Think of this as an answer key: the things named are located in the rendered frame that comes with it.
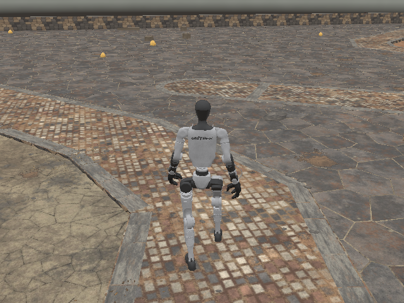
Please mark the robot right shin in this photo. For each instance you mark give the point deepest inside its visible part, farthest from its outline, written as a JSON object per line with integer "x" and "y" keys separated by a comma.
{"x": 217, "y": 215}

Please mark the right robot hand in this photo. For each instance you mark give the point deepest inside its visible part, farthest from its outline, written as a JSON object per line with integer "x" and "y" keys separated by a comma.
{"x": 237, "y": 189}

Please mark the robot right upper arm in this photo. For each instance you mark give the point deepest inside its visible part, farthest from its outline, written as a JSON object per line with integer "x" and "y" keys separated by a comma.
{"x": 225, "y": 145}

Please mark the robot left upper arm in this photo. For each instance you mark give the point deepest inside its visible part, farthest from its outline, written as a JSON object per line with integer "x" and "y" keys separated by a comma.
{"x": 179, "y": 143}

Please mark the right robot forearm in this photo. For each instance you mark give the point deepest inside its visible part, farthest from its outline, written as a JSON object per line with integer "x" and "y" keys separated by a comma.
{"x": 232, "y": 171}

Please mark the left robot hand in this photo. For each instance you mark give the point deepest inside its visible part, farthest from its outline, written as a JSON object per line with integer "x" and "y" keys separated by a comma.
{"x": 175, "y": 176}

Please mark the right robot foot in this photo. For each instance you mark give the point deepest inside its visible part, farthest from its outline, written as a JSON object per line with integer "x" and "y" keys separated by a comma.
{"x": 218, "y": 237}

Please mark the left robot forearm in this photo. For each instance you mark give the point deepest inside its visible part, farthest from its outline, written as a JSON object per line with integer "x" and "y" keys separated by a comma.
{"x": 173, "y": 165}

